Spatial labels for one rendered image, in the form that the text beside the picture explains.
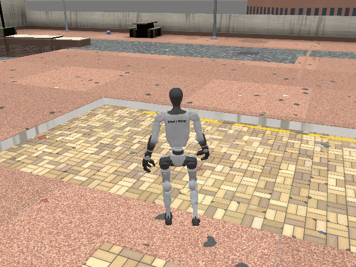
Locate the robot right upper arm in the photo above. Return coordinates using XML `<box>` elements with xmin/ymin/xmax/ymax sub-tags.
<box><xmin>188</xmin><ymin>111</ymin><xmax>204</xmax><ymax>142</ymax></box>

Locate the robot left upper arm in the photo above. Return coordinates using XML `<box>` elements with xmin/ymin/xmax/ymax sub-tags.
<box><xmin>150</xmin><ymin>112</ymin><xmax>165</xmax><ymax>144</ymax></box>

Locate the humanoid robot head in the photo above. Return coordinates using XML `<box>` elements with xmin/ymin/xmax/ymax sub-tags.
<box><xmin>167</xmin><ymin>88</ymin><xmax>186</xmax><ymax>115</ymax></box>

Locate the robot left forearm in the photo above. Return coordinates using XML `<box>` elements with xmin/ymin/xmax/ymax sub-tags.
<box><xmin>144</xmin><ymin>135</ymin><xmax>155</xmax><ymax>160</ymax></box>

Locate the robot right hand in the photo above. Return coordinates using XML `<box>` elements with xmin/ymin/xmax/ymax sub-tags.
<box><xmin>196</xmin><ymin>150</ymin><xmax>210</xmax><ymax>161</ymax></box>

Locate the robot right forearm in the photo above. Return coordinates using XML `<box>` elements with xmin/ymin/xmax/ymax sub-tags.
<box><xmin>199</xmin><ymin>133</ymin><xmax>209</xmax><ymax>152</ymax></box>

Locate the left robot shin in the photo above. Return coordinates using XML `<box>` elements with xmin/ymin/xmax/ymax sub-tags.
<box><xmin>162</xmin><ymin>182</ymin><xmax>171</xmax><ymax>218</ymax></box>

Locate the robot left hand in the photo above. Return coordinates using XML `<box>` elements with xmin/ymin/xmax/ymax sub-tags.
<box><xmin>142</xmin><ymin>159</ymin><xmax>155</xmax><ymax>172</ymax></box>

